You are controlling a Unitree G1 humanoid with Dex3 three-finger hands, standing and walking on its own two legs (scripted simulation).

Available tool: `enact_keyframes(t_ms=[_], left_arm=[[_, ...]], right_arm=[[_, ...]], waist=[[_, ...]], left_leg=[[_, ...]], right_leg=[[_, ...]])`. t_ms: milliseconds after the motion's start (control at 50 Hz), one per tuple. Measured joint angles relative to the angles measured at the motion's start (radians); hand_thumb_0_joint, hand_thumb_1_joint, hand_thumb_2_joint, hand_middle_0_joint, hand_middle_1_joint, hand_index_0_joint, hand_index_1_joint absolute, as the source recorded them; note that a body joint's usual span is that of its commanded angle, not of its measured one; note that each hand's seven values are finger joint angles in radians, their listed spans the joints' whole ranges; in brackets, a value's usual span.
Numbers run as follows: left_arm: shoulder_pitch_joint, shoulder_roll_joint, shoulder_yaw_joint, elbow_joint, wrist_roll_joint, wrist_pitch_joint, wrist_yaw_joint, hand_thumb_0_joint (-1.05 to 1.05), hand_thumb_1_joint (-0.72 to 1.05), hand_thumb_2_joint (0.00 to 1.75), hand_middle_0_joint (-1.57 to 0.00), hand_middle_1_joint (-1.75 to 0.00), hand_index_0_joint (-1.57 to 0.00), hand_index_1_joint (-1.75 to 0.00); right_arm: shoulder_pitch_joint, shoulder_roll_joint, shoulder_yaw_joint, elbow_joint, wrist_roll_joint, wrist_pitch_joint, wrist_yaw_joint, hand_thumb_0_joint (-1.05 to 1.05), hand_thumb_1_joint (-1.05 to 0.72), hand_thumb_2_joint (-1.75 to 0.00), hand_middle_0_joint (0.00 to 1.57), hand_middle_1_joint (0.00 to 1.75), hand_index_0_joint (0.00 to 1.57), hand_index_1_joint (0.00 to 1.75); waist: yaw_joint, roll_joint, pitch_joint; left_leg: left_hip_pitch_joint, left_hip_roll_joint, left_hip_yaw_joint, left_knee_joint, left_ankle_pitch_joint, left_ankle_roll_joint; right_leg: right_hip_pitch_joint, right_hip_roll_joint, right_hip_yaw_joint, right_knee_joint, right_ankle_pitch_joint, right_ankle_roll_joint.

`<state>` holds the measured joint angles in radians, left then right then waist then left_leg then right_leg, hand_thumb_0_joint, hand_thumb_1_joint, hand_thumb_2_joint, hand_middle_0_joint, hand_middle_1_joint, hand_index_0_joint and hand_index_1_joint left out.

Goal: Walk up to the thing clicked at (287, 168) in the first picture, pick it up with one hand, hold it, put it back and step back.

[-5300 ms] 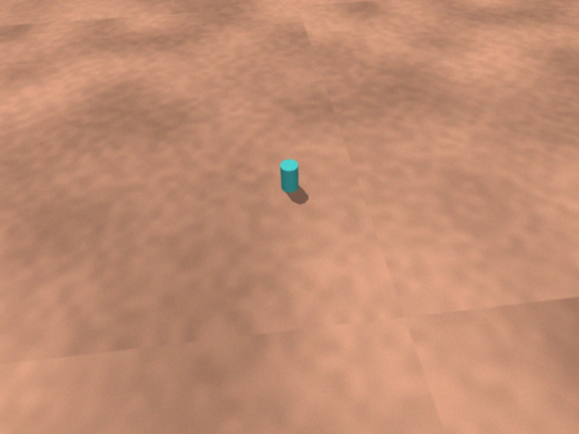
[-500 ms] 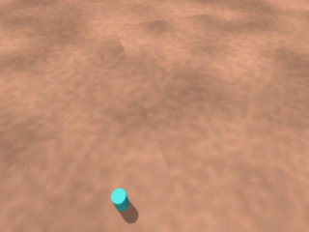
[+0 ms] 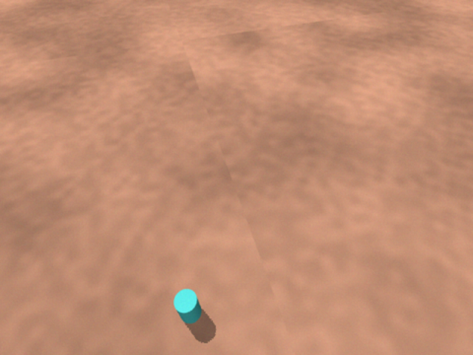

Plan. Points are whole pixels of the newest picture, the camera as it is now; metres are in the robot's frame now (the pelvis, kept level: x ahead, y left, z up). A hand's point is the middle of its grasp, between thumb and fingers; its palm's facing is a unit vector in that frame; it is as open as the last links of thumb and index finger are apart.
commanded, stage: walk up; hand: left
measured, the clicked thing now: (188, 306) +0.41 +0.23 -0.71
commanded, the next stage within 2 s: none
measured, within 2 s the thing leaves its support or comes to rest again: neither
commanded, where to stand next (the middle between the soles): +0.10 +0.01 m, yaw +2 degrees
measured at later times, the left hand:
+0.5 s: hand out of the picture +0.08 +0.25 -0.16, palm faces -0.05 -0.93 -0.36, open 7.4 cm
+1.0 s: hand (117, 345) +0.18 +0.27 -0.18, palm faces +0.01 -0.93 -0.36, open 7.4 cm
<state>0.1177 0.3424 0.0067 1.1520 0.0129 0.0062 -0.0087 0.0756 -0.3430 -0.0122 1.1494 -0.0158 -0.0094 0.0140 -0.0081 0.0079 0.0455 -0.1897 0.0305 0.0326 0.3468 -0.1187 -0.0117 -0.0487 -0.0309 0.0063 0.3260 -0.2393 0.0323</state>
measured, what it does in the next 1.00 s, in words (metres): steps on the spot: left foot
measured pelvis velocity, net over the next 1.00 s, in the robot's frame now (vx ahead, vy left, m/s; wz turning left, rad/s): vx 0.10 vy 0.01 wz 0.01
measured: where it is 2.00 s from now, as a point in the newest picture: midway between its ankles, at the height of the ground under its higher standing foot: outside the picture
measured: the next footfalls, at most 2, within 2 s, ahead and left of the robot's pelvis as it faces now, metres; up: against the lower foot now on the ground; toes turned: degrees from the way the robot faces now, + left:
left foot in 0.86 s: +0.26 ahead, +0.10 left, +0.00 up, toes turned +0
right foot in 1.26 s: +0.07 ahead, -0.11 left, +0.00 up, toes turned -2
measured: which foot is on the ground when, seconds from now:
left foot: down 0.00-0.56, up 0.58-0.84, down 0.86-1.00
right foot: down 0.00-0.90, up 0.92-1.00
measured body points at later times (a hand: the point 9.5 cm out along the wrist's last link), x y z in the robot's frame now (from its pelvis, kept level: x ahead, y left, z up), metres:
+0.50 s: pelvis +0.02 -0.01 -0.01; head +0.02 -0.02 +0.44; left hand +0.08 +0.30 -0.13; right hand +0.07 -0.32 -0.14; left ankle +0.05 +0.12 -0.75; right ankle -0.03 -0.13 -0.74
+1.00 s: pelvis +0.10 +0.01 -0.02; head +0.17 +0.02 +0.42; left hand +0.18 +0.32 -0.16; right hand +0.23 -0.28 -0.14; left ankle +0.22 +0.10 -0.75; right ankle +0.01 -0.13 -0.66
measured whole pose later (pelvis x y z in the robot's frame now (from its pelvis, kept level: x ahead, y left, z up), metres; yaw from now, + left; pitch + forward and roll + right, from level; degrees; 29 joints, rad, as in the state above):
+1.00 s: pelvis +0.10 +0.01 -0.02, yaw +1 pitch -4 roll -1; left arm 0.14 0.36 0.02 0.89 -0.04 0.04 0.04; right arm 0.05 -0.34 -0.05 0.87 0.00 0.04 0.01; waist 0.00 0.00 0.25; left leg -0.39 -0.03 0.01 0.55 -0.10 0.06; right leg -0.31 0.05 0.07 1.19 -0.60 -0.01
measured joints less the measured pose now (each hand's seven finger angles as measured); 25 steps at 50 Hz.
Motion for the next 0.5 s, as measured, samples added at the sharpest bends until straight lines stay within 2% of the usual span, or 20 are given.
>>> enact_keyframes(t_ms=[340,380,440,500], left_arm=[[-0.005,-0.001,0.005,-0.017,0.001,-0.002,0.0,0.0,0.9,0.9,-0.2,-0.3,-0.21,-0.3],[0.007,0.003,0.011,-0.036,0.007,-0.004,-0.009,0.0,0.9,0.9,-0.2,-0.3,-0.21,-0.3],[0.047,0.016,0.022,-0.062,0.018,-0.005,-0.02,0.0,0.9,0.9,-0.2,-0.3,-0.21,-0.3],[0.075,0.029,0.031,-0.087,0.022,-0.011,-0.021,0.0,0.9,0.9,-0.2,-0.3,-0.21,-0.3]], right_arm=[[0.013,0.003,0.001,-0.005,0.0,0.0,-0.001,0.0,-0.9,-0.9,0.2,0.3,0.2,0.3],[0.03,0.002,-0.009,-0.023,-0.007,-0.001,0.008,0.0,-0.9,-0.9,0.2,0.3,0.2,0.3],[0.075,-0.002,-0.025,-0.052,-0.017,-0.005,0.02,0.0,-0.9,-0.9,0.2,0.3,0.2,0.3],[0.104,-0.018,-0.041,-0.083,-0.022,-0.01,0.027,0.0,-0.9,-0.9,0.2,0.3,0.2,0.3]], waist=[[-0.005,-0.002,-0.006],[-0.003,-0.006,-0.009],[-0.001,-0.02,-0.034],[0.001,-0.012,-0.021]], left_leg=[[0.004,0.003,-0.002,-0.002,-0.003,-0.003],[-0.004,0.0,0.0,0.033,-0.051,0.01],[-0.015,-0.015,0.005,0.083,-0.149,0.025],[-0.017,-0.004,0.011,0.087,-0.071,0.029]], right_leg=[[0.007,0.003,-0.002,-0.006,-0.001,-0.003],[-0.004,0.001,0.001,0.03,-0.037,-0.018],[-0.039,-0.006,0.018,0.128,-0.168,-0.048],[-0.096,0.001,-0.003,0.222,-0.191,-0.067]])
